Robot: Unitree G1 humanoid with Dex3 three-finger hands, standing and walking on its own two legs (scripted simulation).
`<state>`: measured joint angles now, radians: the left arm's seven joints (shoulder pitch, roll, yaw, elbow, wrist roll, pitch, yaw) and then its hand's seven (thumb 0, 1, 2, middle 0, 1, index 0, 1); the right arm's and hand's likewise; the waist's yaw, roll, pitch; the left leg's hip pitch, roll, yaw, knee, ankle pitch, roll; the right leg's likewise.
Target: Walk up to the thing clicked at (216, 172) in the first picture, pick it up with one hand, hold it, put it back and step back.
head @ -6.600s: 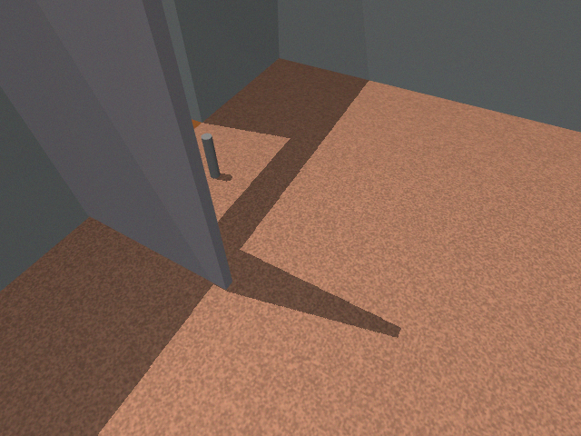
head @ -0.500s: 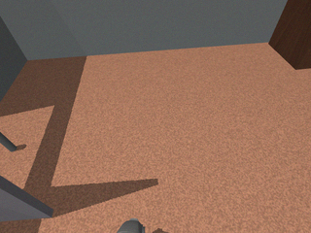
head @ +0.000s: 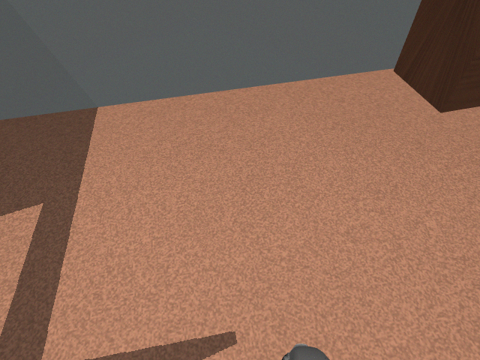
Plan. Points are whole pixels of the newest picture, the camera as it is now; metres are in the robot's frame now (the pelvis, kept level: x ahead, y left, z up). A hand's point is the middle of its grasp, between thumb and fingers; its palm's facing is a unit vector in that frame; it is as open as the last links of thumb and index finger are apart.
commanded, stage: walk up
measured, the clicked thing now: out of the picture +0.52 +1.21 -0.64
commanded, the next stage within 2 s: stand in 1.86 s
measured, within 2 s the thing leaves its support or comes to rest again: neither
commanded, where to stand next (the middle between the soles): +0.47 +0.04 m, yaw +1 degrees
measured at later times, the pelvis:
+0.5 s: pelvis +0.20 +0.04 -0.01, yaw +2 degrees
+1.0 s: pelvis +0.36 +0.02 +0.00, yaw +1 degrees
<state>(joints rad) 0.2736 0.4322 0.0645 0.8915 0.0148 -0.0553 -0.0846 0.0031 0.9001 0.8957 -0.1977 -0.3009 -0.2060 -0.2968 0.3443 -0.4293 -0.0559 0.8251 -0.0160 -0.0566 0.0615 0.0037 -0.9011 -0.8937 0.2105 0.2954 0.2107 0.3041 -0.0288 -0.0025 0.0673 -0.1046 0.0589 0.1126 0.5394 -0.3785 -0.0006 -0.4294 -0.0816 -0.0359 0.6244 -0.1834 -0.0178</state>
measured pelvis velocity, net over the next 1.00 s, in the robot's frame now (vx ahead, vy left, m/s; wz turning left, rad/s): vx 0.36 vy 0.02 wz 0.02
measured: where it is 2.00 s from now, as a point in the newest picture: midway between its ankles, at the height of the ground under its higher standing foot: (238, 304)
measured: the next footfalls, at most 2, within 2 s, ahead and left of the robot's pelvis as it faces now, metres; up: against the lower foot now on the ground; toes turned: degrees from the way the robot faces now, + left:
right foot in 0.02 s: +0.16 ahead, -0.14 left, +0.00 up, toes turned -4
left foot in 0.42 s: +0.32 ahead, +0.15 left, +0.00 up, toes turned +7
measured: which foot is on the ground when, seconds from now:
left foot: down 0.00-0.04, up 0.06-0.40, down 0.42-0.88, up 0.90-1.00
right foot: up 0.00-0.00, down 0.02-0.46, up 0.48-0.84, down 0.86-1.00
